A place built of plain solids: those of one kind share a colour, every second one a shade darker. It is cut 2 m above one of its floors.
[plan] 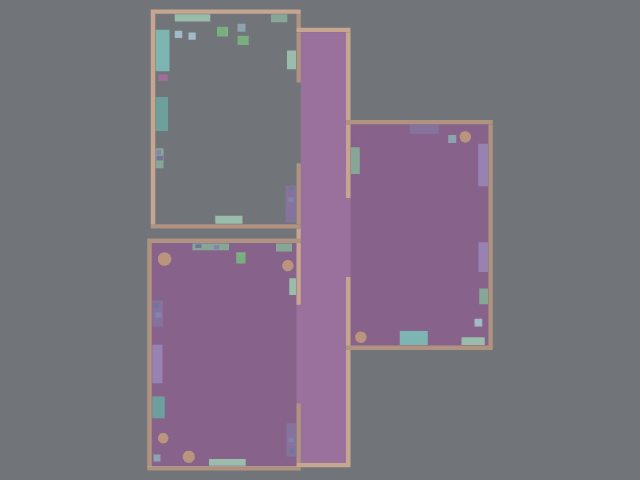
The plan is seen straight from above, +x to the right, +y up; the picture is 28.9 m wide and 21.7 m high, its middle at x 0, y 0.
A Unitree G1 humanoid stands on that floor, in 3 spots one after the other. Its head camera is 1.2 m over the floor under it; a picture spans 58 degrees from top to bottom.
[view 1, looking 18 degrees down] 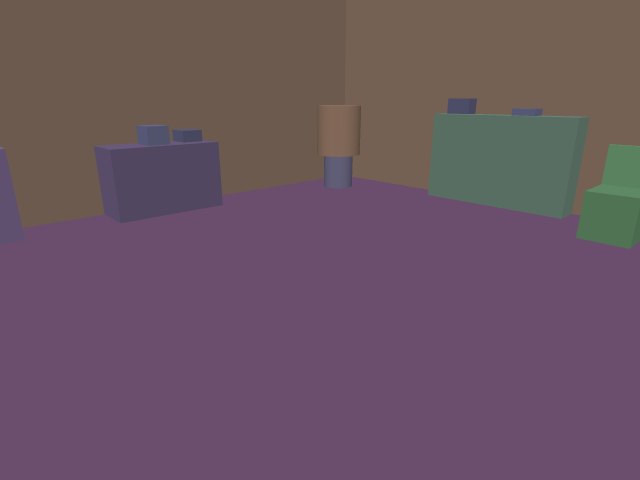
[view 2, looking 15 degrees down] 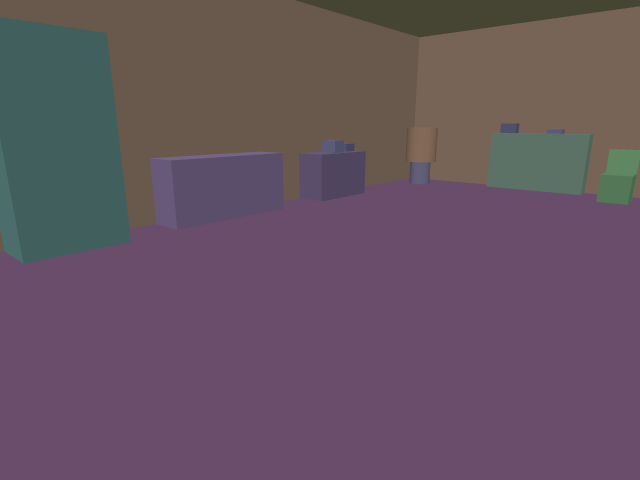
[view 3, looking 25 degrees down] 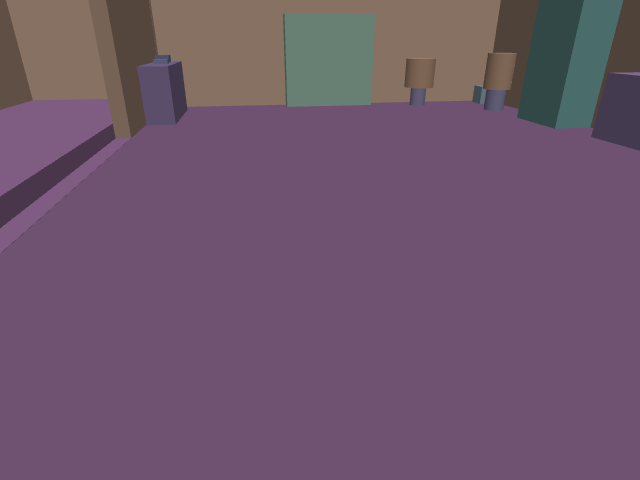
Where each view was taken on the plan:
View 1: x -2.63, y -5.32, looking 137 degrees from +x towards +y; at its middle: floor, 3.88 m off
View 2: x -2.63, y -9.09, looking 131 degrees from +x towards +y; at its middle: floor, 4.64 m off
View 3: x -2.63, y -1.29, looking -99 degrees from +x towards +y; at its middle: floor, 2.84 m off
